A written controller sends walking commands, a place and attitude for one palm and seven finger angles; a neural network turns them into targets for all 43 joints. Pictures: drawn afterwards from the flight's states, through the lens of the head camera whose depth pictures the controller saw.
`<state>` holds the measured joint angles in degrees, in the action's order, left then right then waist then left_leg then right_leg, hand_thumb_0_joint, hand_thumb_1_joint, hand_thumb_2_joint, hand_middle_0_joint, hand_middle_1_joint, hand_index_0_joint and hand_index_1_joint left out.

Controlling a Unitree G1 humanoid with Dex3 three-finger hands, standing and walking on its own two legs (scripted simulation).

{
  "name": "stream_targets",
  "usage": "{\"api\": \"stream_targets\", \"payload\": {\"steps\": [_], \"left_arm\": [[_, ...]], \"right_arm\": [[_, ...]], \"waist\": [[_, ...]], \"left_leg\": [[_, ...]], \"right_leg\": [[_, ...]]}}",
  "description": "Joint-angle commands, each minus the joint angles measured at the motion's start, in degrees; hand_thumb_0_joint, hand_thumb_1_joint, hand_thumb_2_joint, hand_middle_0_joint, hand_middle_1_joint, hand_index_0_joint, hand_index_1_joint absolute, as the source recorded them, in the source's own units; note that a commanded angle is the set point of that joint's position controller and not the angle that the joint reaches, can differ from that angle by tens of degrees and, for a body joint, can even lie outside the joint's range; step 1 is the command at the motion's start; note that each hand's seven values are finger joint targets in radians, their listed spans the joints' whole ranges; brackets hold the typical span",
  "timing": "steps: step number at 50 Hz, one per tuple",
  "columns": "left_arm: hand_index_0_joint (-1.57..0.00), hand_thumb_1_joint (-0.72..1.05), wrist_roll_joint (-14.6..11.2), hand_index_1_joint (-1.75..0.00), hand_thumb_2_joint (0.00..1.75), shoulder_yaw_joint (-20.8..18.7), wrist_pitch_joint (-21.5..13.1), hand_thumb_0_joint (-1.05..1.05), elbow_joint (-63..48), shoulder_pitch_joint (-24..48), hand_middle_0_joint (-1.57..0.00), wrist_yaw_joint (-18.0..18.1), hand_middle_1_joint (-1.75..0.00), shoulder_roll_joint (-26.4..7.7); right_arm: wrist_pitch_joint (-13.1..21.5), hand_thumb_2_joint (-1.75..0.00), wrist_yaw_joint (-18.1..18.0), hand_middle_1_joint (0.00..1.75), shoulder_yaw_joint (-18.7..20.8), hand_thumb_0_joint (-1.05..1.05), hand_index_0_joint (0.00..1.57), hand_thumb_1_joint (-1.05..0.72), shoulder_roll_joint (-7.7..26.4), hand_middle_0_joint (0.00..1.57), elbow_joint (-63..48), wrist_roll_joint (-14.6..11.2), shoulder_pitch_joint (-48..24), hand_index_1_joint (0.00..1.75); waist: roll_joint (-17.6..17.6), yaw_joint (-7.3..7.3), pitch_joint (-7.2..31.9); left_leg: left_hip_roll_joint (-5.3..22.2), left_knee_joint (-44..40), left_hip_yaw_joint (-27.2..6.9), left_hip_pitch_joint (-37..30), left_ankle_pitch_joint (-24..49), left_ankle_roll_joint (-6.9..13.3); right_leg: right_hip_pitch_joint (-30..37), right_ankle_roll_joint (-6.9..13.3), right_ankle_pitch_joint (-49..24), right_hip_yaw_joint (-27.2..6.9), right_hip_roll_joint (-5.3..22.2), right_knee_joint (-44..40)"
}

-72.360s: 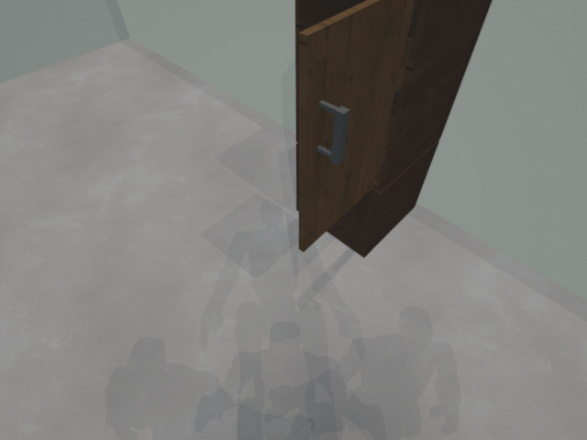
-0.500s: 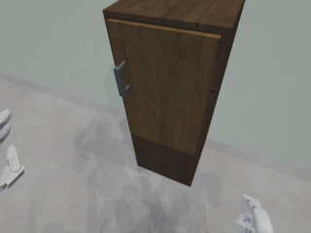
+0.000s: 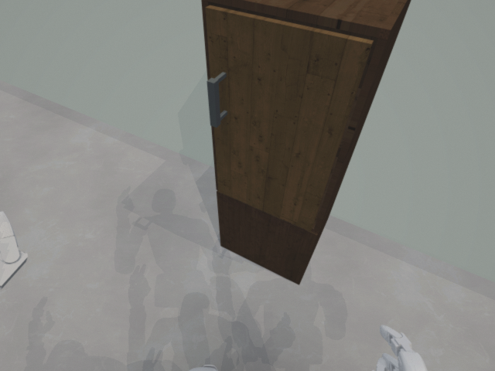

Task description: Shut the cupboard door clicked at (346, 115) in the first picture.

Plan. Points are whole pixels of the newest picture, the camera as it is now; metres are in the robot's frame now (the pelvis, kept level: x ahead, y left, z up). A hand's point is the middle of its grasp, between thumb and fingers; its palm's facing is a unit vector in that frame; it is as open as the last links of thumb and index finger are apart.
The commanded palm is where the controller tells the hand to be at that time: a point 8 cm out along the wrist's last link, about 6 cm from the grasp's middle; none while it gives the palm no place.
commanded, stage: step back with the hand held close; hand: left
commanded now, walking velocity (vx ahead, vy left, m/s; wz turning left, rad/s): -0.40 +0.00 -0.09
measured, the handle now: (218, 100) +0.70 +0.12 +0.07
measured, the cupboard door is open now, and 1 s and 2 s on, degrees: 0 0 0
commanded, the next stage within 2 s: stop stepping back and stand still in 0.44 s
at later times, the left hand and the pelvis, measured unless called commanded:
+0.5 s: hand out of the picture +0.12 +0.27 +0.19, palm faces +0.38 -0.84 -0.37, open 7.4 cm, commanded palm +0.06 +0.32 +0.19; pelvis -0.09 +0.02 +0.00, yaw -1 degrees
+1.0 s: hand out of the picture +0.05 +0.27 +0.19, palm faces +0.20 -0.85 -0.49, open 7.4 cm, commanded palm +0.01 +0.33 +0.19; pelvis -0.18 +0.06 +0.01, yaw -10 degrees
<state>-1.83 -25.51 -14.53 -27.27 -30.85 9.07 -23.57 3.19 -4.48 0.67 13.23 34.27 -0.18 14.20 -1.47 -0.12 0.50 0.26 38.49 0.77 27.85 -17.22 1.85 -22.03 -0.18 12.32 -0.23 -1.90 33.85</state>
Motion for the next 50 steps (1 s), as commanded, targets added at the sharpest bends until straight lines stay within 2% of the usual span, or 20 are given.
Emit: {"api": "stream_targets", "payload": {"steps": [1, 5, 7, 8, 10, 14, 18, 20, 22, 26, 29, 31, 33, 35, 38, 42, 45, 47, 48, 50], "left_arm": [[-0.2, 0.9, -0.6, -0.3, 0.9, -5.1, -2.9, 0.0, -11.0, 5.4, -0.2, 2.2, -0.3, -12.0], [-0.2, 0.9, -0.8, -0.3, 0.9, -6.4, -3.7, 0.0, -12.5, 4.7, -0.2, 2.6, -0.3, -13.1], [-0.2, 0.9, 0.1, -0.3, 0.9, -8.7, -4.6, 0.0, -12.5, 3.3, -0.2, 2.5, -0.3, -13.2], [-0.2, 0.9, 0.0, -0.3, 0.9, -9.7, -4.9, 0.0, -13.7, 3.9, -0.2, 1.9, -0.3, -13.1], [-0.2, 0.9, -0.4, -0.3, 0.9, -10.4, -5.4, 0.0, -13.9, 3.0, -0.2, 1.1, -0.3, -13.3], [-0.2, 0.9, -2.4, -0.3, 0.9, -7.5, -5.1, 0.0, -12.6, -0.7, -0.2, 0.1, -0.3, -10.8], [-0.2, 0.9, -2.2, -0.3, 0.9, -5.3, -6.5, 0.0, -15.1, 6.8, -0.2, 0.3, -0.3, -11.6], [-0.2, 0.9, -1.7, -0.3, 0.9, -2.8, -6.4, 0.0, -16.5, 12.5, -0.2, 0.4, -0.3, -11.5], [-0.2, 0.9, -2.0, -0.3, 0.9, -7.3, -5.4, 0.0, -16.3, 9.2, -0.2, 0.3, -0.3, -15.3], [-0.2, 0.9, -3.5, -0.3, 0.9, -10.3, -5.1, 0.0, -11.6, 1.1, -0.2, -0.6, -0.3, -14.4], [-0.2, 0.9, -3.4, -0.3, 0.9, -9.6, -4.6, 0.0, -12.2, -2.4, -0.2, -0.1, -0.3, -14.8], [-0.2, 0.9, -2.4, -0.3, 0.9, -7.1, -2.1, 0.0, -11.1, -0.4, -0.2, 0.7, -0.3, -13.2], [-0.2, 0.9, -1.5, -0.3, 0.9, -3.3, -0.4, 0.0, -10.3, 9.1, -0.2, 1.4, -0.3, -10.9], [-0.2, 0.9, -1.2, -0.3, 0.9, -2.1, 0.2, 0.0, -6.7, 15.8, -0.2, 1.8, -0.3, -9.7], [-0.2, 0.9, -0.8, -0.3, 0.9, -3.8, -0.7, 0.0, -9.3, 13.8, -0.2, 1.9, -0.3, -10.5], [-0.2, 0.9, -1.6, -0.3, 0.9, -6.2, 0.6, 0.0, -20.4, -1.1, -0.2, 0.6, -0.3, -12.5], [-0.2, 0.9, -1.9, -0.3, 0.9, -7.6, 2.1, 0.0, -21.9, -8.1, -0.2, 0.8, -0.3, -13.8], [-0.2, 0.9, -1.8, -0.3, 0.9, -11.9, 2.2, 0.0, -19.8, -6.3, -0.2, 1.3, -0.3, -17.1], [-0.2, 0.9, -2.7, -0.3, 0.9, -11.8, 1.6, 0.0, -19.4, -0.4, -0.2, 1.5, -0.3, -17.1], [-0.2, 0.9, -2.2, -0.3, 0.9, -7.8, 2.3, 0.0, -8.1, 1.7, -0.2, 2.3, -0.3, -11.8]], "right_arm": [[2.9, -0.9, 0.1, 0.3, 2.5, 0.0, 0.2, -0.9, 5.4, 0.2, -7.0, 0.1, -5.2, 0.3], [2.8, -0.9, -1.0, 0.3, 2.6, 0.0, 0.2, -0.9, 6.8, 0.2, -7.8, -0.4, -6.2, 0.3], [3.8, -0.9, -1.7, 0.3, 2.8, 0.0, 0.2, -0.9, 8.4, 0.2, -8.7, -0.3, -8.2, 0.3], [4.3, -0.9, -1.7, 0.3, 3.2, 0.0, 0.2, -0.9, 7.8, 0.2, -8.6, 0.2, -8.2, 0.3], [5.4, -0.9, -0.9, 0.3, 4.1, 0.0, 0.2, -0.9, 7.3, 0.2, -7.8, 0.5, -8.1, 0.3], [6.6, -0.9, 0.1, 0.3, 3.2, 0.0, 0.2, -0.9, 6.3, 0.2, -6.7, 0.5, -8.2, 0.3], [6.5, -0.9, 0.2, 0.3, 2.1, 0.0, 0.2, -0.9, 4.9, 0.2, -3.9, 1.3, -6.6, 0.3], [7.1, -0.9, -0.5, 0.3, 3.2, 0.0, 0.2, -0.9, 5.2, 0.2, -3.5, -0.1, -6.7, 0.3], [7.0, -0.9, -1.0, 0.3, 3.5, 0.0, 0.2, -0.9, 5.6, 0.2, -5.0, -0.1, -8.7, 0.3], [4.1, -0.9, -0.4, 0.3, 3.3, 0.0, 0.2, -0.9, 5.3, 0.2, -7.0, 1.1, -9.7, 0.3], [3.8, -0.9, 0.0, 0.3, 3.0, 0.0, 0.2, -0.9, 3.8, 0.2, -6.9, 0.5, -6.6, 0.3], [2.9, -0.9, 0.3, 0.3, 2.8, 0.0, 0.2, -0.9, 4.1, 0.2, -5.5, 1.0, -4.1, 0.3], [3.3, -0.9, -0.5, 0.3, 1.5, 0.0, 0.2, -0.9, 4.7, 0.2, -5.2, 0.7, -3.3, 0.3], [5.0, -0.9, -1.9, 0.3, 1.2, 0.0, 0.2, -0.9, 7.3, 0.2, -4.6, 0.1, -4.1, 0.3], [7.4, -0.9, -2.3, 0.3, 1.8, 0.0, 0.2, -0.9, 7.4, 0.2, -5.6, -0.2, -5.2, 0.3], [6.9, -0.9, 1.4, 0.3, 2.4, 0.0, 0.2, -0.9, 5.1, 0.2, -7.9, 0.4, -5.9, 0.3], [4.8, -0.9, 2.1, 0.3, 1.6, 0.0, 0.2, -0.9, 4.1, 0.2, -8.0, 1.2, -5.6, 0.3], [2.7, -0.9, 1.8, 0.3, 1.8, 0.0, 0.2, -0.9, 4.4, 0.2, -6.4, 2.0, -3.7, 0.3], [2.0, -0.9, 1.6, 0.3, 1.6, 0.0, 0.2, -0.9, 4.8, 0.2, -4.6, 2.3, -3.1, 0.3], [2.4, -0.9, 0.5, 0.3, 2.1, 0.0, 0.2, -0.9, 5.1, 0.2, -4.7, 0.5, -2.4, 0.3]], "waist": [[9.4, -1.26, 4.9], [-0.6, -1.45, 3.2], [-14.4, -0.47, 4.1], [-14.4, 0.23, 6.1], [-9.3, 0.44, 9.1], [-12.1, 0.29, 6.9], [-2.4, -0.78, 9.8], [1.6, -2.03, 13.4], [-3.1, -1.08, 12.9], [-10.3, -0.52, 7.2], [4.6, -0.76, 6.3], [13.3, -1.18, 2.0], [7.6, -3.6, -2.6], [-6.4, -2.43, -4.8], [-17.4, -1.22, 1.4], [-14.1, 0.77, 9.4], [-9.5, -0.24, 9.3], [3.2, -0.44, 6.5], [5.2, -0.99, 4.9], [7.0, -2.32, 0.7]], "left_leg": [[-0.2, 3.3, -1.0, -7.1, -2.7, -1.7], [4.6, -12.7, -7.6, -5.2, -9.5, 0.6], [15.1, -30.4, -19.5, 14.5, -28.5, 5.1], [18.4, -32.0, -21.8, 17.4, -27.5, 6.4], [18.2, -27.1, -17.3, 9.6, -19.0, 6.0], [15.5, -25.6, -9.5, 0.9, -14.5, 1.4], [9.3, -13.5, -1.3, -17.1, 4.5, -3.8], [6.8, -9.8, 2.0, -28.2, 14.1, -3.6], [8.4, -14.2, 0.3, -27.0, 11.4, -2.4], [10.8, -24.2, -4.5, -8.3, -16.9, -5.2], [1.2, 2.4, 4.1, -21.8, -2.1, -6.4], [0.8, 17.7, -1.4, -16.8, -1.7, -5.3], [3.2, 4.6, -4.5, -15.2, -3.3, -3.6], [7.4, -20.2, -11.8, -4.2, -8.9, -1.6], [13.9, -37.2, -26.5, -1.8, -36.8, -1.9], [10.3, -33.3, -12.4, -4.2, -20.8, -4.3], [3.7, -21.5, -2.7, 0.5, -14.1, -5.7], [0.0, 6.3, 0.3, -0.6, -5.7, -4.3], [0.8, 14.9, -0.2, 2.4, -1.8, -4.0], [2.8, 20.5, -3.6, 5.7, -3.6, -3.3]], "right_leg": [[-5.3, 6.3, 8.9, -16.3, 14.9, -18.0], [-5.4, 1.4, 15.7, -5.9, 5.3, -10.9], [14.0, -1.2, 9.5, -0.4, -3.4, 10.0], [17.7, -1.1, 7.7, -0.4, -4.2, 17.2], [14.1, -0.5, 11.6, -1.7, -3.6, 17.9], [9.6, 0.9, 15.0, 1.2, -2.3, 1.7], [-1.7, 4.3, 4.6, -10.3, 6.0, -13.9], [-6.4, 1.5, -3.5, -6.5, 4.3, -12.1], [-5.1, -0.1, 2.1, -2.9, 1.2, -10.0], [1.8, 4.8, 22.2, -2.8, -0.9, -8.0], [-17.7, 8.8, 28.4, -12.0, 10.0, -21.3], [-22.4, 11.9, 31.2, -17.5, 17.9, -24.4], [-18.0, 6.1, 24.0, -8.1, 12.3, -16.4], [-4.0, -0.1, 18.3, 1.4, 1.6, -2.5], [4.8, -1.0, 18.1, 0.3, -3.9, 12.5], [15.3, 1.1, 15.8, 4.7, -5.9, 6.1], [23.3, 4.1, 13.0, 3.3, -1.2, -12.0], [8.5, 11.4, 20.4, -18.0, 17.1, -24.2], [6.7, 14.7, 15.6, -16.7, 21.3, -23.8], [1.6, 12.6, 29.9, -18.0, 19.5, -24.5]]}}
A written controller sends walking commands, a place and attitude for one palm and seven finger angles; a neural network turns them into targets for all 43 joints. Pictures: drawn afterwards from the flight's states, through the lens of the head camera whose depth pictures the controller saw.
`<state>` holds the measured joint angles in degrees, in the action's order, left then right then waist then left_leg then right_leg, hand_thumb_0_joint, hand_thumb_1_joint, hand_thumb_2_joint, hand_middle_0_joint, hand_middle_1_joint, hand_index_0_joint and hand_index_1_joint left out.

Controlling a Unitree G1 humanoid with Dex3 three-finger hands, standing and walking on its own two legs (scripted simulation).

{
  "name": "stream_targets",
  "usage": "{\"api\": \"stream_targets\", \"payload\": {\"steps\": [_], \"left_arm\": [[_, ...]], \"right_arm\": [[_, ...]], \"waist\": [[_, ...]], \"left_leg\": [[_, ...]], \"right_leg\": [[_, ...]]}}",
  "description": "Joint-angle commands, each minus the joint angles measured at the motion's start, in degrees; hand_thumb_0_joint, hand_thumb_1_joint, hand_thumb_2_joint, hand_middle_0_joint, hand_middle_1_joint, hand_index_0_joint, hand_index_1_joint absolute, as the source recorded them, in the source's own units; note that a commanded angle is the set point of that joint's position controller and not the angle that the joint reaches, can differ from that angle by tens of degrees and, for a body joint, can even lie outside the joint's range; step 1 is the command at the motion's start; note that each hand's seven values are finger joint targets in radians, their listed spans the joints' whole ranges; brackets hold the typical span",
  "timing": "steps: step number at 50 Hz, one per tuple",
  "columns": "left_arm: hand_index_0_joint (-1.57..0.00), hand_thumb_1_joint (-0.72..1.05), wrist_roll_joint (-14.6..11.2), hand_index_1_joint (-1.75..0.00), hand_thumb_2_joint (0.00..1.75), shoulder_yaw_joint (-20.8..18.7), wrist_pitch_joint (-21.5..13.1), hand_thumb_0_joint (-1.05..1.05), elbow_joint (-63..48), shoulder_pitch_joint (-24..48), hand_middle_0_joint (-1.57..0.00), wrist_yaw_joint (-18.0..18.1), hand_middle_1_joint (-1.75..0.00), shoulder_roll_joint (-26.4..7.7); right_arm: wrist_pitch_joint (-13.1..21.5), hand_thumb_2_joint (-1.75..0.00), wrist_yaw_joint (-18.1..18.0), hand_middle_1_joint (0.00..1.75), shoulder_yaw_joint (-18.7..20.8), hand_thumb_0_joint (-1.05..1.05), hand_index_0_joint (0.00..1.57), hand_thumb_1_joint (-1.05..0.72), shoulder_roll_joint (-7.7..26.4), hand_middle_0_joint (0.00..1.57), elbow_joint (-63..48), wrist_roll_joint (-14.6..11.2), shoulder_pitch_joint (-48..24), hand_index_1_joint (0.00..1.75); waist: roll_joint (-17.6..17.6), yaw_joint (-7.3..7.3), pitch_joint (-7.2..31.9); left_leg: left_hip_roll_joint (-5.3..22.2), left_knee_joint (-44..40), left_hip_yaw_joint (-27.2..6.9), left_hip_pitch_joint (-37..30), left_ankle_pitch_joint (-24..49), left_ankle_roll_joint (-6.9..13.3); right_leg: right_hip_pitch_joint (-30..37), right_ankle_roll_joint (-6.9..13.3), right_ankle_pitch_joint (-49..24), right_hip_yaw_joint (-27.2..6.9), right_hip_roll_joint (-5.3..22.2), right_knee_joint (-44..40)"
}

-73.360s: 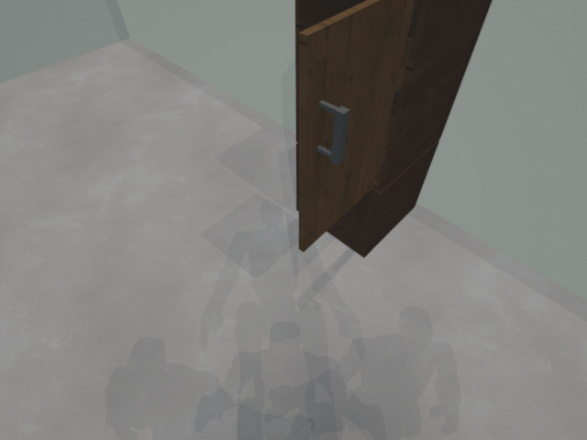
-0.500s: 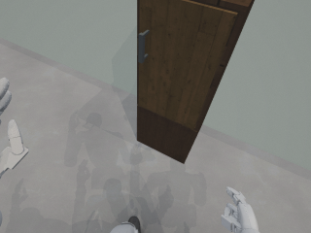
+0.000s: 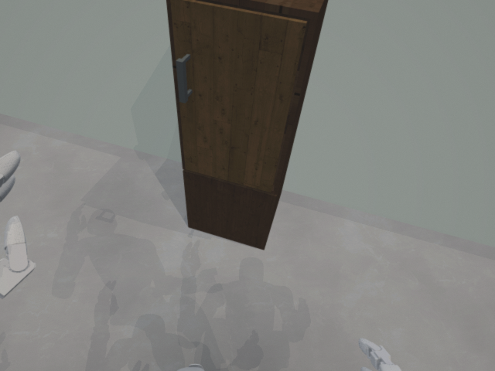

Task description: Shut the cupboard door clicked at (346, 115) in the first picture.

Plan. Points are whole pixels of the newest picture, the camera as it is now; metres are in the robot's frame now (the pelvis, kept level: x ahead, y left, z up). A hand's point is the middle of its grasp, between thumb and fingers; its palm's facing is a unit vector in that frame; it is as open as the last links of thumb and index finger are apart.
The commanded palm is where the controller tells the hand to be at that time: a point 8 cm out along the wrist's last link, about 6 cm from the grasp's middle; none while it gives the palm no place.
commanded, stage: stop stepping back and stand still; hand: left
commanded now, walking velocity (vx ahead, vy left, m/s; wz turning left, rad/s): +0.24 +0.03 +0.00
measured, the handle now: (185, 78) +0.86 +0.20 +0.06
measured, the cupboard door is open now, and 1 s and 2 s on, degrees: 0 0 0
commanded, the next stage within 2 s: let the arm hang, fingers relaxed in 0.42 s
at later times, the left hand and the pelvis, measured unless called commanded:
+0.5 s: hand out of the picture +0.21 +0.31 +0.17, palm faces +0.46 -0.75 -0.47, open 7.4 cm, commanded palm none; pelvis +0.01 +0.04 +0.00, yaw +2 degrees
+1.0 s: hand out of the picture -0.01 +0.23 -0.17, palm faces +0.10 -0.97 -0.21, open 7.0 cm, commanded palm none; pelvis +0.00 +0.04 +0.01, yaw +5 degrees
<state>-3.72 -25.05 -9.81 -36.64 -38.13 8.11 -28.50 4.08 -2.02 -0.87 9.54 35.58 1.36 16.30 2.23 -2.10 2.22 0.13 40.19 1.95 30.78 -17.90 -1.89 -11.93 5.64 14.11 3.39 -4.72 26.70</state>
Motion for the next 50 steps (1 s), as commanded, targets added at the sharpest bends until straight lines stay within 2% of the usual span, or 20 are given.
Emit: {"api": "stream_targets", "payload": {"steps": [1, 6, 8, 9, 10, 11, 12, 13, 15, 17, 20, 25, 26, 27, 31, 32, 34, 37, 41, 50], "left_arm": [[-0.2, 0.9, 0.0, -0.3, 0.9, -7.6, -2.2, 0.0, 4.6, 9.4, -0.2, 3.3, -0.3, -6.7], [-0.2, 0.9, 1.8, -0.3, 0.9, -2.4, -2.5, 0.0, 4.9, 15.5, -0.2, 3.5, -0.3, -4.7], [-0.2, 0.9, 2.0, -0.3, 0.9, -1.7, -3.1, 0.0, 0.4, 16.9, -0.2, 3.5, -0.3, -4.9], [-0.2, 0.9, 1.7, -0.3, 0.9, -2.0, -3.4, 0.0, -2.3, 17.3, -0.2, 3.4, -0.3, -5.1], [-0.2, 0.9, 1.5, -0.3, 0.9, -3.3, -3.8, 0.0, -4.8, 17.0, -0.2, 3.4, -0.3, -5.9], [-0.2, 0.9, 1.2, -0.3, 0.9, -4.6, -4.6, 0.0, -6.6, 16.6, -0.2, 3.2, -0.3, -7.0], [-0.2, 0.9, 1.7, -0.3, 0.9, -6.9, -5.0, 0.0, -8.7, 18.1, -0.2, 3.0, -0.3, -9.4], [-0.2, 0.9, 2.2, -0.3, 0.9, -6.2, -5.2, 0.0, -8.7, 17.6, -0.2, 2.9, -0.3, -7.9], [-0.2, 0.9, 2.0, -0.3, 0.9, -6.4, -5.2, 0.0, -7.3, 13.7, -0.2, 3.0, -0.3, -6.7], [-0.2, 0.9, 1.6, -0.3, 0.9, -7.8, -4.8, 0.0, -5.7, 9.1, -0.2, 2.9, -0.3, -7.0], [-0.2, 0.9, 0.8, -0.3, 0.9, -7.6, -4.4, 0.0, -1.1, 7.8, -0.2, 2.7, -0.3, -5.7], [-0.2, 0.9, 0.2, -0.3, 0.9, -5.0, -3.1, 0.0, 0.5, 6.7, -0.2, 2.4, -0.3, -4.0], [-0.2, 0.9, 5.2, -0.3, 0.9, 19.7, 5.4, 0.0, 40.4, 10.6, -0.2, -6.0, -0.3, 7.8], [-0.2, 0.9, 5.1, -0.3, 0.9, 19.4, 9.4, 0.0, 42.1, 10.1, -0.2, -7.3, -0.3, 9.8], [-0.2, 0.9, 5.3, -0.3, 0.9, 20.7, 10.2, 0.0, 52.7, 18.2, -0.2, -8.1, -0.3, 7.6], [-0.2, 0.9, 5.4, -0.3, 0.9, 20.9, 9.9, 0.0, 56.6, 19.6, -0.2, -7.9, -0.3, 7.0], [-0.2, 0.9, 5.1, -0.3, 0.9, 21.6, 10.1, 0.0, 64.3, 21.2, -0.2, -7.4, -0.3, 7.4], [-0.2, 0.9, 4.7, -0.3, 0.9, 22.6, 10.4, 0.0, 74.8, 22.8, -0.2, -6.8, -0.3, 8.0], [-0.2, 0.9, 4.8, -0.3, 0.9, 22.0, 10.0, 0.0, 85.2, 19.8, -0.2, -6.8, -0.3, 12.4], [-0.2, 0.9, 4.2, -0.3, 0.9, 23.7, 9.5, 0.0, 96.7, 18.5, -0.2, -6.8, -0.3, 12.7]], "right_arm": [[1.3, -0.9, -2.4, 0.3, 3.4, 0.0, 0.2, -0.9, 9.0, 0.2, -6.2, -1.3, -5.4, 0.3], [2.8, -0.9, -4.0, 0.3, 2.8, 0.0, 0.2, -0.9, 9.0, 0.2, -5.4, -0.9, -7.2, 0.3], [4.0, -0.9, -4.3, 0.3, 2.9, 0.0, 0.2, -0.9, 9.5, 0.2, -5.7, -0.9, -7.2, 0.3], [4.4, -0.9, -4.3, 0.3, 3.2, 0.0, 0.2, -0.9, 10.3, 0.2, -6.5, -1.1, -7.1, 0.3], [4.7, -0.9, -4.3, 0.3, 3.4, 0.0, 0.2, -0.9, 11.2, 0.2, -7.2, -1.1, -7.6, 0.3], [4.9, -0.9, -4.0, 0.3, 2.8, 0.0, 0.2, -0.9, 10.0, 0.2, -6.5, -1.2, -7.6, 0.3], [5.3, -0.9, -4.1, 0.3, 2.6, 0.0, 0.2, -0.9, 9.6, 0.2, -6.3, -0.5, -7.9, 0.3], [5.8, -0.9, -3.9, 0.3, 2.5, 0.0, 0.2, -0.9, 8.7, 0.2, -6.4, -0.2, -7.8, 0.3], [6.2, -0.9, -3.1, 0.3, 2.5, 0.0, 0.2, -0.9, 8.7, 0.2, -6.1, -0.2, -7.4, 0.3], [6.2, -0.9, -2.6, 0.3, 2.7, 0.0, 0.2, -0.9, 9.1, 0.2, -6.5, -0.7, -6.9, 0.3], [5.2, -0.9, -2.4, 0.3, 2.5, 0.0, 0.2, -0.9, 8.7, 0.2, -6.8, -0.8, -6.4, 0.3], [3.3, -0.9, -2.0, 0.3, 2.6, 0.0, 0.2, -0.9, 8.3, 0.2, -7.3, -1.8, -6.5, 0.3], [5.8, -0.9, 2.6, 0.3, 4.3, 0.0, 0.2, -0.9, 14.9, 0.2, 1.7, -2.3, -10.6, 0.3], [3.8, -0.9, 2.1, 0.3, 5.3, 0.0, 0.2, -0.9, 12.3, 0.2, 2.9, -1.5, -5.7, 0.3], [-1.4, -0.9, 1.2, 0.3, 3.3, 0.0, 0.2, -0.9, 11.3, 0.2, 2.3, -0.7, -5.3, 0.3], [-2.0, -0.9, 1.3, 0.3, 3.3, 0.0, 0.2, -0.9, 11.6, 0.2, 2.5, -0.3, -5.8, 0.3], [-3.2, -0.9, 1.3, 0.3, 2.8, 0.0, 0.2, -0.9, 10.7, 0.2, 4.7, 0.2, -5.6, 0.3], [-4.1, -0.9, 1.2, 0.3, 1.9, 0.0, 0.2, -0.9, 10.4, 0.2, 9.4, 0.5, -5.8, 0.3], [-4.1, -0.9, 0.5, 0.3, 1.8, 0.0, 0.2, -0.9, 7.8, 0.2, 14.9, 0.6, -5.0, 0.3], [-4.2, -0.9, -0.1, 0.3, 1.7, 0.0, 0.2, -0.9, 6.7, 0.2, 23.3, -0.4, 1.5, 0.3]], "waist": [[2.3, -0.26, -3.4], [3.1, 0.89, -6.3], [-0.9, 0.75, -5.2], [-4.6, 0.63, -4.6], [-9.9, 0.8, -4.3], [-15.0, 0.65, -2.0], [-19.5, 0.63, -2.9], [-17.7, 0.51, -4.0], [-13.2, 1.23, -1.7], [-12.7, 1.35, 1.6], [-10.5, 1.04, 2.7], [-2.4, 0.88, 6.7], [-2.7, -0.74, 2.5], [-1.7, -0.39, 6.2], [12.0, 0.88, 3.5], [12.6, 0.96, 3.1], [7.9, 1.15, 3.0], [-3.9, 1.47, 2.2], [-12.2, 2.29, 0.6], [-3.7, 1.78, -3.9]], "left_leg": [[3.6, 17.5, -4.0, 2.1, -1.8, 0.7], [2.7, -1.9, 2.2, -10.5, -3.1, 2.8], [2.9, -11.2, 1.6, -15.8, -3.8, 3.5], [5.4, -16.1, -3.0, -17.0, -5.1, 4.7], [10.2, -19.9, -11.4, -18.5, -2.0, 6.6], [14.2, -26.4, -18.8, -17.6, -11.3, 7.2], [16.6, -31.4, -23.2, -13.9, -19.2, 8.1], [17.3, -32.2, -23.6, -11.0, -20.2, 8.9], [15.2, -27.5, -16.9, -12.2, -10.6, 7.9], [11.6, -23.5, -9.4, -13.2, -4.2, 5.0], [9.5, -20.4, -6.4, -10.9, 1.9, 3.7], [6.2, -12.0, -2.4, -16.7, 14.5, 2.5], [6.6, -3.0, -2.3, -14.1, 28.6, 2.4], [6.6, -4.1, -1.6, -17.8, 31.4, 2.0], [4.3, -2.9, -3.2, -14.5, 18.5, 3.4], [3.5, -3.4, -3.3, -14.3, 18.1, 3.2], [3.0, -5.5, -3.7, -16.1, 19.0, 3.1], [5.5, -12.1, -6.0, -18.4, 22.1, 3.7], [5.4, -16.5, -6.2, -16.7, 11.6, 3.9], [6.1, -20.1, -5.7, -19.2, 9.5, 3.8]], "right_leg": [[-10.1, 5.9, 28.0, -19.4, 20.6, -16.9], [-12.2, 3.3, 26.7, -13.4, 17.2, -13.9], [-10.8, 1.2, 22.1, -9.6, 14.0, -7.6], [-10.2, -0.7, 17.5, -7.3, 10.9, -1.8], [-11.3, -3.2, 10.7, -4.3, 6.4, 4.7], [-10.7, -5.1, 12.1, -1.2, 4.1, 9.2], [-9.7, -5.7, 12.1, -1.6, 3.7, 14.4], [-8.3, -5.6, 9.9, -2.9, 4.4, 16.2], [-3.8, -5.5, 7.0, -2.5, 4.6, 8.1], [1.4, -5.3, 2.7, -1.3, 3.8, 0.0], [4.8, -4.7, -2.3, -3.4, 5.1, -1.7], [3.4, -3.2, -17.5, -9.5, 9.4, -2.8], [-2.3, -3.1, -35.9, -4.5, 13.7, 5.2], [-2.4, -2.5, -37.4, -7.5, 12.3, 5.4], [-2.9, -0.9, -29.5, -7.0, 14.0, 3.4], [-2.2, -0.1, -30.6, -7.6, 14.3, 3.3], [-1.3, 0.1, -27.3, -7.7, 14.4, 2.7], [-0.5, -2.8, -10.7, -5.8, 10.7, 0.7], [2.6, -2.4, -3.2, -6.3, 10.2, -5.3], [1.9, -2.5, -2.3, -6.1, 10.2, -9.8]]}}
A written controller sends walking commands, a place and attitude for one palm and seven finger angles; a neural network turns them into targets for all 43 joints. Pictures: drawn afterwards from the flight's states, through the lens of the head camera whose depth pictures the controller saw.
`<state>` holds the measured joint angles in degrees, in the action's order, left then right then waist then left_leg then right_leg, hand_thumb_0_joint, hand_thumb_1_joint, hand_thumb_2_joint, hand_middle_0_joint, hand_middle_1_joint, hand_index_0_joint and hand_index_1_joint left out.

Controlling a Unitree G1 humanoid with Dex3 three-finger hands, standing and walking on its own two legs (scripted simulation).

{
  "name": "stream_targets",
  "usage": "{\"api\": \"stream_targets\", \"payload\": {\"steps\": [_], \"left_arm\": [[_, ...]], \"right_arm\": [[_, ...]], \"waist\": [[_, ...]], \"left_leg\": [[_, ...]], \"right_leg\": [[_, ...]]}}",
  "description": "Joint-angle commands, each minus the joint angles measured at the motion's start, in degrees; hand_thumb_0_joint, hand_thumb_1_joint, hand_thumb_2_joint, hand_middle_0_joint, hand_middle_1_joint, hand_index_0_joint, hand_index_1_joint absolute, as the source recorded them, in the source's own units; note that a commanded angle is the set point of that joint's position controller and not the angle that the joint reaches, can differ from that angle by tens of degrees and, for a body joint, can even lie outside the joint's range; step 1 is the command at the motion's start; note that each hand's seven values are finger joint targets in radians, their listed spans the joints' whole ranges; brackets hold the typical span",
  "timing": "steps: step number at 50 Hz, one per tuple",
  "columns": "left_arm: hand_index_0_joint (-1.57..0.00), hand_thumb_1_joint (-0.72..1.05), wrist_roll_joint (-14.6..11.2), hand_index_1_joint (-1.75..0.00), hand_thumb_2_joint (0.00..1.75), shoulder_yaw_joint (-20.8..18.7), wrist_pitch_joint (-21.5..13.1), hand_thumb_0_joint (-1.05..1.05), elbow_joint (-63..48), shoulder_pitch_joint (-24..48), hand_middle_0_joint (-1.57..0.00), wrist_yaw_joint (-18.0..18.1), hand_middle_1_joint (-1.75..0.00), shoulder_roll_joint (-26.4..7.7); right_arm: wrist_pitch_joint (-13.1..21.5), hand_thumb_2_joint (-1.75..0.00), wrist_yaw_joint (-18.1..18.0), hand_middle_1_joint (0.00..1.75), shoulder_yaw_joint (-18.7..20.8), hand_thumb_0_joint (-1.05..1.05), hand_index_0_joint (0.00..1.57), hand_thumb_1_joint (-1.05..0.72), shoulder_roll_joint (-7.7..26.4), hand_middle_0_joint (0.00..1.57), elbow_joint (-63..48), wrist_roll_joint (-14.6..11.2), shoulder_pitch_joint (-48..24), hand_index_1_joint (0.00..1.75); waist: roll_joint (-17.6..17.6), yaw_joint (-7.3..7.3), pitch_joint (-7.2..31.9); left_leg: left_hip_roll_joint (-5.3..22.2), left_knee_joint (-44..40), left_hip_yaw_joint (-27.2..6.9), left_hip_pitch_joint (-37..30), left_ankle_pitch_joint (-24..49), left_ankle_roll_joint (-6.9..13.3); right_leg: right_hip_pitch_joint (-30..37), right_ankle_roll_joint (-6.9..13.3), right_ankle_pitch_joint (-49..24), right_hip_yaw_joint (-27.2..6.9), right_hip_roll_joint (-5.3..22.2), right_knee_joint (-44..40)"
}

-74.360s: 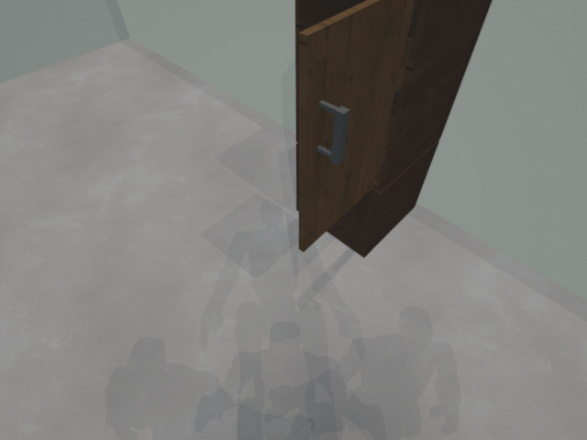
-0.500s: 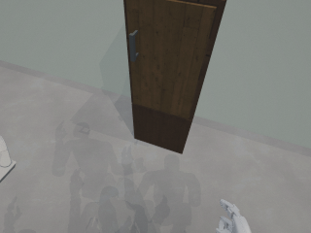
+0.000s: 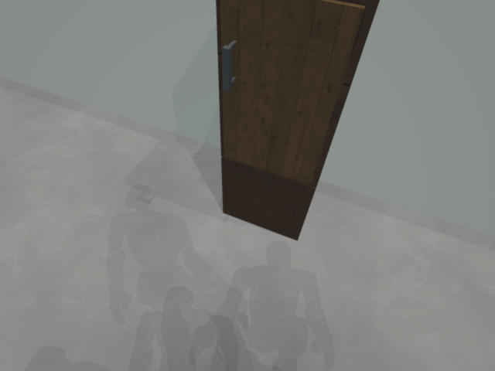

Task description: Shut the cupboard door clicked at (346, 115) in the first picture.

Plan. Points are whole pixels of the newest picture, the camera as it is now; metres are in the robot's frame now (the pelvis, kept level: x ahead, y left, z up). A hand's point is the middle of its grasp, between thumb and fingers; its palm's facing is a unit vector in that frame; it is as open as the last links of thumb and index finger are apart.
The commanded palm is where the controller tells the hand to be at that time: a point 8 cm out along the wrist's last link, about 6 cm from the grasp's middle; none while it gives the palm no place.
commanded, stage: let the arm hang, fingers relaxed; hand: left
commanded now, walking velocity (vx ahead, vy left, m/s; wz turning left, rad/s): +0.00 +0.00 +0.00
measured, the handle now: (230, 66) +0.87 +0.10 +0.05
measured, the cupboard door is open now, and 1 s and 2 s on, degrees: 0 0 0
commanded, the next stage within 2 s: look to check the result in 0.62 s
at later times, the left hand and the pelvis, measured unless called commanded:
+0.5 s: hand out of the picture -0.04 +0.16 -0.18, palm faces +0.03 -0.99 -0.12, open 7.4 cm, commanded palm none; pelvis -0.01 +0.01 +0.00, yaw -1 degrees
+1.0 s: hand out of the picture -0.04 +0.17 -0.17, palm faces +0.02 -0.98 -0.19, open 7.4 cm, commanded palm none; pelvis -0.01 +0.01 +0.00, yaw -1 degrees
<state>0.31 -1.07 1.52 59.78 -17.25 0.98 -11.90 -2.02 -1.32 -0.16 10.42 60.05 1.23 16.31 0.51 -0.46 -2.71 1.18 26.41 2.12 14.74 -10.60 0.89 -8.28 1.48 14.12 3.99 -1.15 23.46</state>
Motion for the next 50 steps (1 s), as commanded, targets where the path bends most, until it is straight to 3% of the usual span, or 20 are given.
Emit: {"api": "stream_targets", "payload": {"steps": [1, 6, 11, 19, 24, 50], "left_arm": [[-0.2, 0.9, 0.1, -0.3, 0.9, -0.1, -1.8, 0.0, 1.1, -2.8, -0.2, 0.4, -0.3, -3.8], [-0.2, 0.9, 0.1, -0.3, 0.9, 0.3, -1.7, 0.0, 4.0, -4.8, -0.2, 0.7, -0.3, -2.6], [-0.2, 0.9, 0.2, -0.3, 0.9, 0.3, -1.7, 0.0, 5.3, -6.6, -0.2, 1.1, -0.3, -1.3], [-0.2, 0.9, 0.5, -0.3, 0.9, 0.0, -1.6, 0.0, 5.7, -8.4, -0.2, 1.3, -0.3, 0.6], [-0.2, 0.9, 0.6, -0.3, 0.9, -0.2, -1.6, 0.0, 5.7, -8.9, -0.2, 1.3, -0.3, 1.2], [-0.2, 0.9, 0.4, -0.3, 0.9, 0.0, -2.2, 0.0, 5.3, -7.2, -0.2, 1.3, -0.3, -0.1]], "right_arm": [[1.8, -0.9, -0.8, 0.3, 1.0, 0.0, 0.2, -0.9, 5.4, 0.2, -0.4, -0.3, 2.2, 0.3], [1.5, -0.9, -0.8, 0.3, 0.8, 0.0, 0.2, -0.9, 4.0, 0.2, 2.1, -0.3, 4.6, 0.3], [1.4, -0.9, -0.9, 0.3, 0.8, 0.0, 0.2, -0.9, 2.4, 0.2, 3.5, -0.3, 6.1, 0.3], [1.7, -0.9, -1.1, 0.3, 0.8, 0.0, 0.2, -0.9, 0.9, 0.2, 3.9, -0.2, 7.7, 0.3], [1.8, -0.9, -1.2, 0.3, 1.1, 0.0, 0.2, -0.9, 0.9, 0.2, 3.6, -0.2, 7.7, 0.3], [1.8, -0.9, -0.9, 0.3, 0.9, 0.0, 0.2, -0.9, 1.6, 0.2, 3.3, -0.3, 6.3, 0.3]], "waist": [[-0.9, 0.06, 0.0], [1.6, -0.05, -2.1], [1.8, -0.1, -3.5], [-1.9, 0.03, -4.4], [-2.2, 0.22, -4.5], [-0.3, -0.29, -2.9]], "left_leg": [[5.0, -6.7, -5.7, -3.1, 1.0, 1.0], [4.7, -7.9, -5.0, -3.0, -2.6, 1.2], [4.3, -8.2, -4.8, -2.4, -3.7, 1.3], [4.5, -9.9, -5.9, 0.3, -8.1, 1.6], [4.6, -10.8, -6.8, 1.4, -10.2, 1.7], [4.2, -7.9, -4.8, -3.1, -2.1, 1.2]], "right_leg": [[-2.4, 1.7, -1.2, -6.8, 6.6, -7.0], [-4.5, 1.5, 2.3, -7.2, 6.5, -7.6], [-6.1, 1.3, 3.6, -7.4, 6.3, -7.3], [-6.7, 1.2, 3.7, -6.8, 5.6, -5.5], [-6.5, 1.0, 3.1, -6.3, 5.4, -4.7], [-7.0, 1.1, 1.6, -7.4, 6.4, -6.5]]}}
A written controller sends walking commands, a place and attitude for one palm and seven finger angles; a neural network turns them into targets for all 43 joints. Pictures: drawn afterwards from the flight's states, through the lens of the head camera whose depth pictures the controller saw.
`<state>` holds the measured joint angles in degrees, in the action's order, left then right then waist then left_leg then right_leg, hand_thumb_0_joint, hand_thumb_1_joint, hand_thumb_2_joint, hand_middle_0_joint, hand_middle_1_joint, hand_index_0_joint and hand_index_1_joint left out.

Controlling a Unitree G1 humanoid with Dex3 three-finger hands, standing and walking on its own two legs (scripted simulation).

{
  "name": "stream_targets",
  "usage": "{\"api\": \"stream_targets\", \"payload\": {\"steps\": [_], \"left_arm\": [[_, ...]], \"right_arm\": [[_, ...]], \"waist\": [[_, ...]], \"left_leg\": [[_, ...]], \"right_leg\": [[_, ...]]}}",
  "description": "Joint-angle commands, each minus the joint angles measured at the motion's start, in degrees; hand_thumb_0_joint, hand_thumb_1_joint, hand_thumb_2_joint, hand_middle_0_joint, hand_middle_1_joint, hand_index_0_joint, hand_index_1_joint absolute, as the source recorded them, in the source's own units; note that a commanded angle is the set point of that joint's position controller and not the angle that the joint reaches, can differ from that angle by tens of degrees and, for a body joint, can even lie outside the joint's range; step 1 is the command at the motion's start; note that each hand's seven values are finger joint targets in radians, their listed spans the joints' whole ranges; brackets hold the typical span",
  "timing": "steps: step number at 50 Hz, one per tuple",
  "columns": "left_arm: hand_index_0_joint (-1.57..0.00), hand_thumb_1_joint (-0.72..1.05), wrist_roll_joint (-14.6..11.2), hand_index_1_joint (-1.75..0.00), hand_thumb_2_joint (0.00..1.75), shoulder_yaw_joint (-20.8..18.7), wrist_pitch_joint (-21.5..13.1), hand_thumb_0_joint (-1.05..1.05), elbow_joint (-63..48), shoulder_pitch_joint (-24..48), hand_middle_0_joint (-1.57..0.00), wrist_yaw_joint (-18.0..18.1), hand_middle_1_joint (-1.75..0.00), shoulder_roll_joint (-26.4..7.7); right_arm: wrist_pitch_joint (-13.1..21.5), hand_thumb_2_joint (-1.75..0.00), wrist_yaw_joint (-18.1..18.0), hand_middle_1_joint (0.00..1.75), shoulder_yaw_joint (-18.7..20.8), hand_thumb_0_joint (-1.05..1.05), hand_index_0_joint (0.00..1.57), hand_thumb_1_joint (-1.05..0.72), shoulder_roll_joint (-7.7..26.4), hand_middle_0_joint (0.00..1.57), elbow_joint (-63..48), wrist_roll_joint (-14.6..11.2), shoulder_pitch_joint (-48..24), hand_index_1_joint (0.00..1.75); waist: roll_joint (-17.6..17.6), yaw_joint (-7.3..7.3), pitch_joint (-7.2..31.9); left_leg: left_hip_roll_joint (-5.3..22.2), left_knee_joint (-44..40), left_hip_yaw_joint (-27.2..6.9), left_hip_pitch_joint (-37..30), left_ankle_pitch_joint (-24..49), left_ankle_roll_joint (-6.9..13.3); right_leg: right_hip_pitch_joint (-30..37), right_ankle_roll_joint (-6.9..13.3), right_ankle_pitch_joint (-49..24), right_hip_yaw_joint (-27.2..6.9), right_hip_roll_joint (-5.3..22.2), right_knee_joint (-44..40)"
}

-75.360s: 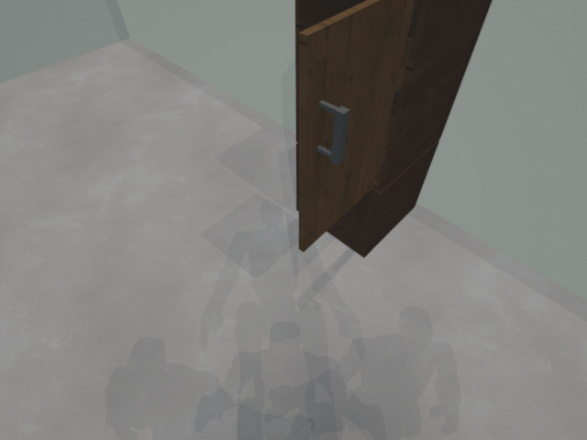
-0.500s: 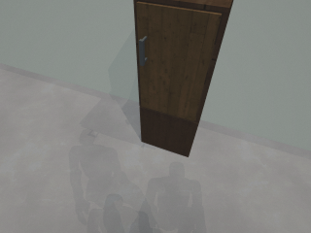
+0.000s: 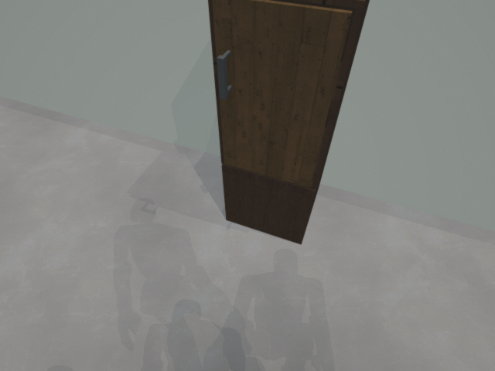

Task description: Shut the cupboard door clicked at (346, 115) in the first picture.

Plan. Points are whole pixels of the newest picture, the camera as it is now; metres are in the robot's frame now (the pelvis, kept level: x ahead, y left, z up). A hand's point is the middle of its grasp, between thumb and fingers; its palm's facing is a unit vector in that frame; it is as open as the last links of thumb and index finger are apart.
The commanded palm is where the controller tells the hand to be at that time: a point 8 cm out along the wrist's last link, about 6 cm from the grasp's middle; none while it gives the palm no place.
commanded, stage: look to check the result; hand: left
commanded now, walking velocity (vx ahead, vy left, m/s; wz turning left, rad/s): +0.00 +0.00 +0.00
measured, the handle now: (225, 75) +0.87 +0.11 +0.05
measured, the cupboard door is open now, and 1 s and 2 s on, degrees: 0 0 0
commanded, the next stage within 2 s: stand and wait in 0.16 s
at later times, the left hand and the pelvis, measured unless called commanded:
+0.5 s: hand out of the picture -0.01 +0.15 -0.18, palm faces +0.05 -0.99 -0.16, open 7.4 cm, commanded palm none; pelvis +0.01 -0.01 +0.00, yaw +0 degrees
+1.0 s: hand out of the picture -0.01 +0.15 -0.18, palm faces +0.05 -0.99 -0.16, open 7.4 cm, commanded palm none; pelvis +0.02 +0.00 +0.00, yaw +0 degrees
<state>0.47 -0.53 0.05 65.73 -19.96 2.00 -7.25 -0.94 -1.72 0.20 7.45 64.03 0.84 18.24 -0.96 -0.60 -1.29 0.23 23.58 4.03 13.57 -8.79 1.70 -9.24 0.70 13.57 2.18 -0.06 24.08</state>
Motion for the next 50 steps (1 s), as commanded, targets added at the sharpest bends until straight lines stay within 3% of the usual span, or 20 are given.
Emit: {"api": "stream_targets", "payload": {"steps": [1, 10, 15, 26, 50], "left_arm": [[-0.2, 0.9, 0.2, -0.3, 0.9, -0.6, -0.8, 0.0, -0.7, -4.2, -0.2, 0.3, -0.3, -4.9], [-0.2, 0.9, 0.1, -0.3, 0.9, -0.6, -1.0, 0.0, -0.6, -4.1, -0.2, 0.4, -0.3, -4.7], [-0.2, 0.9, 0.1, -0.3, 0.9, -0.6, -0.9, 0.0, -0.5, -3.8, -0.2, 0.4, -0.3, -4.7], [-0.2, 0.9, 0.0, -0.3, 0.9, -0.5, -1.0, 0.0, -0.4, -4.5, -0.2, 0.4, -0.3, -4.5], [-0.2, 0.9, 0.0, -0.3, 0.9, -0.4, -1.0, 0.0, -0.1, -4.7, -0.2, 0.4, -0.3, -4.9]], "right_arm": [[0.7, -0.9, -0.5, 0.3, 0.5, 0.0, 0.2, -0.9, 4.6, 0.2, -0.6, 0.1, 4.4, 0.3], [1.0, -0.9, -0.6, 0.3, 0.3, 0.0, 0.2, -0.9, 4.5, 0.2, -0.3, 0.0, 3.8, 0.3], [0.9, -0.9, -0.7, 0.3, 0.3, 0.0, 0.2, -0.9, 4.3, 0.2, -0.1, 0.0, 3.7, 0.3], [1.1, -0.9, -0.8, 0.3, 0.2, 0.0, 0.2, -0.9, 4.5, 0.2, 0.0, -0.1, 3.5, 0.3], [1.1, -0.9, -0.8, 0.3, 0.2, 0.0, 0.2, -0.9, 5.1, 0.2, 0.3, -0.1, 3.2, 0.3]], "waist": [[1.6, -0.2, -4.4], [1.5, 0.1, -3.2], [0.5, 0.07, -4.9], [1.8, 0.26, -3.7], [0.8, 0.18, -4.6]], "left_leg": [[5.2, -5.2, -6.8, -1.9, -3.6, 0.3], [5.4, -4.5, -6.4, -3.0, 1.0, 0.3], [5.3, -4.8, -6.2, -2.5, 0.0, 0.1], [5.4, -4.4, -6.3, -3.9, 2.3, 0.2], [5.5, -5.0, -6.4, -4.4, 2.3, 0.2]], "right_leg": [[-5.8, 1.8, 1.7, -5.6, 5.2, -6.9], [-3.6, 1.7, -2.0, -5.3, 5.4, -7.1], [-4.0, 1.7, -1.4, -5.2, 5.4, -7.4], [-2.8, 1.8, -3.4, -5.4, 5.4, -7.5], [-2.2, 1.6, -3.3, -5.0, 5.5, -8.1]]}}
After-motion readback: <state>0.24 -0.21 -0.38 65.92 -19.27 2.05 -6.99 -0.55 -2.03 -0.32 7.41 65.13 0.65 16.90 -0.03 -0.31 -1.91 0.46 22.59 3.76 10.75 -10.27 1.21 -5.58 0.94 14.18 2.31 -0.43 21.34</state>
